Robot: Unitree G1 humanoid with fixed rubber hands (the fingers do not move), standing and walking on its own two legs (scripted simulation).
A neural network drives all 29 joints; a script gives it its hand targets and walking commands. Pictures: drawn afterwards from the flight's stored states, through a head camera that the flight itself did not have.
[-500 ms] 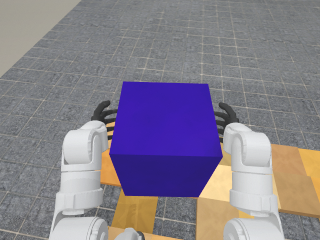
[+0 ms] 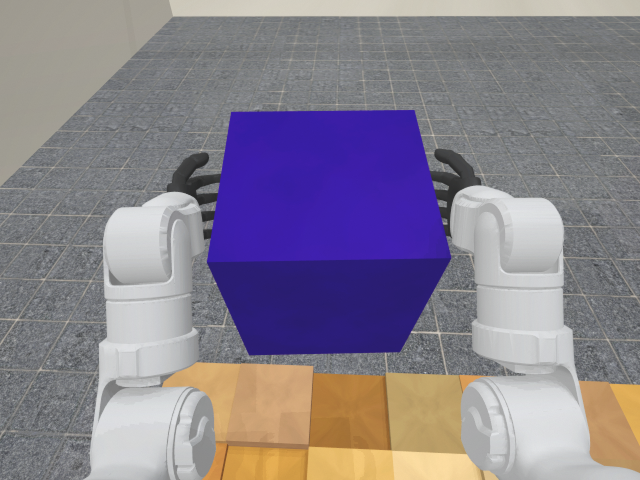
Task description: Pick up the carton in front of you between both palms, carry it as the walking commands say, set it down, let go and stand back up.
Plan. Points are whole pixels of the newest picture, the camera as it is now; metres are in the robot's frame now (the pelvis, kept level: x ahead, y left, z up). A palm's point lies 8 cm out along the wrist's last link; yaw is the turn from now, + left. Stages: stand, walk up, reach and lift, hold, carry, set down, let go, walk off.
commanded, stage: carry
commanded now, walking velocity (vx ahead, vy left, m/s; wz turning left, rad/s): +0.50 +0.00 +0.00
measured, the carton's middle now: (324, 244) +0.40 -0.01 +0.12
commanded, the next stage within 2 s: none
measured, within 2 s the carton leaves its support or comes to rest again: neither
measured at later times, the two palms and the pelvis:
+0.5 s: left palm (237, 153) +0.67 +0.13 +0.09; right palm (402, 157) +0.64 -0.17 +0.09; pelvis +0.31 +0.02 +0.00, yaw -2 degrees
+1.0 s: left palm (243, 60) +0.99 +0.14 +0.13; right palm (369, 56) +1.02 -0.16 +0.12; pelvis +0.64 -0.04 +0.01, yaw +2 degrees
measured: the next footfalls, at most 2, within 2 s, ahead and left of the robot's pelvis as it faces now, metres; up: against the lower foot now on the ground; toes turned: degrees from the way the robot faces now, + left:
left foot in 0.30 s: +0.31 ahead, +0.10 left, -0.01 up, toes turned +7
right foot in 0.70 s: +0.64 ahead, -0.08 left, -0.01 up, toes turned -4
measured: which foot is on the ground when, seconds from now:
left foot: down 0.00-0.00, up 0.02-0.28, down 0.30-0.80, up 0.82-1.00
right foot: down 0.00-0.36, up 0.38-0.68, down 0.70-1.00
